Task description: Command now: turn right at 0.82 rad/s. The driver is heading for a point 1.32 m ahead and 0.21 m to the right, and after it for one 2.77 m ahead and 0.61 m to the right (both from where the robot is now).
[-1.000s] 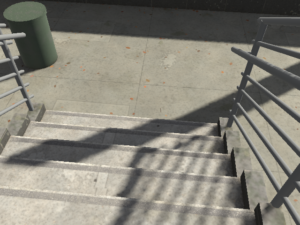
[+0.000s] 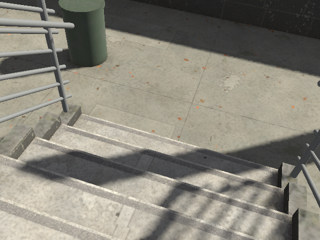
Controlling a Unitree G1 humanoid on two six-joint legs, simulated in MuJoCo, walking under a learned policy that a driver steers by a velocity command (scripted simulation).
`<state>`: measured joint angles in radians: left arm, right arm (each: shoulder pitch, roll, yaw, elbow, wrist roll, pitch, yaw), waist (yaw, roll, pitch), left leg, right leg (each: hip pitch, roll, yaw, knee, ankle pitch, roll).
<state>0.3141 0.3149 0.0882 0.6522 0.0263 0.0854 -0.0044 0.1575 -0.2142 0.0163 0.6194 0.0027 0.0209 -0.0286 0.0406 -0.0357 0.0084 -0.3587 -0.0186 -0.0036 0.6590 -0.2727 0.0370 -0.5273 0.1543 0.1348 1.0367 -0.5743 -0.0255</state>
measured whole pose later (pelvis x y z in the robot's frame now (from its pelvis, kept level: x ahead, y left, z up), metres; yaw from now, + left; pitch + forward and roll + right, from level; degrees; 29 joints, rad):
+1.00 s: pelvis +0.00 -0.12 +0.01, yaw -23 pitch +1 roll +0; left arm 0.37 0.20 0.01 0.72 0.02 -0.02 0.04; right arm 0.17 -0.22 -0.02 0.62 -0.05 0.13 0.03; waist 0.02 0.03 -0.03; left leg -0.81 -0.05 0.01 1.44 -0.14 -0.03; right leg -0.26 -0.06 -0.19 0.60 -0.36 -0.05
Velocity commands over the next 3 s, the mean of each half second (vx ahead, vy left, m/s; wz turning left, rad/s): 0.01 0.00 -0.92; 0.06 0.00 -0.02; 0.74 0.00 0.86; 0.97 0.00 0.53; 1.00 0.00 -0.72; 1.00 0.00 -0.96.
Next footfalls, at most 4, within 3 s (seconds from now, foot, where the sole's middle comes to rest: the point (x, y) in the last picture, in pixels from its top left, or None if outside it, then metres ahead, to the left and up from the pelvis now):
0.58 right None -0.02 -0.21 -0.76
1.28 left None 0.22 0.01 -0.76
1.58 right None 0.42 -0.21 -0.93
2.02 left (127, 223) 0.76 0.17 -1.10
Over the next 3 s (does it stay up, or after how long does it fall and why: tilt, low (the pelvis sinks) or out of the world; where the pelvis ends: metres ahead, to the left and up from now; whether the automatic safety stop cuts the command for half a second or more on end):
stays up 1.37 0.14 -0.70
